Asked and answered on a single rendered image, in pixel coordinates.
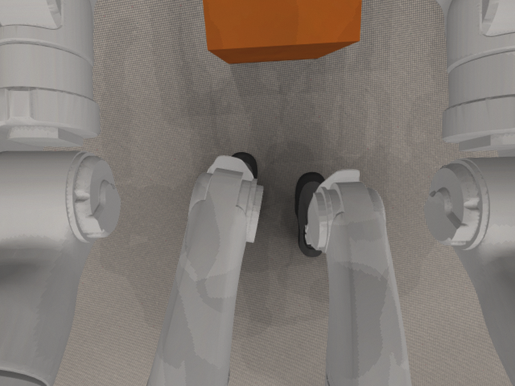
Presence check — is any right robot foot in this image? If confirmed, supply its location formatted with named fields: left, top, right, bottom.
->
left=295, top=172, right=325, bottom=257

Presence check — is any right robot upper arm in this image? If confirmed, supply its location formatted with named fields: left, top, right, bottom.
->
left=424, top=157, right=515, bottom=386

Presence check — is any left robot forearm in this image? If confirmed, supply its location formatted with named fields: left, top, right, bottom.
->
left=0, top=0, right=101, bottom=152

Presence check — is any carton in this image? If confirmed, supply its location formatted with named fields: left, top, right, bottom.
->
left=203, top=0, right=362, bottom=64

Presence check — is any left robot upper arm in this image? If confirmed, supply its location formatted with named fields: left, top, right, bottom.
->
left=0, top=150, right=121, bottom=386

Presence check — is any left robot thigh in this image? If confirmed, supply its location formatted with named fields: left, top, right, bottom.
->
left=146, top=168, right=264, bottom=386

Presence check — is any right robot forearm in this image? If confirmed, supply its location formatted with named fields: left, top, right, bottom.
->
left=435, top=0, right=515, bottom=157

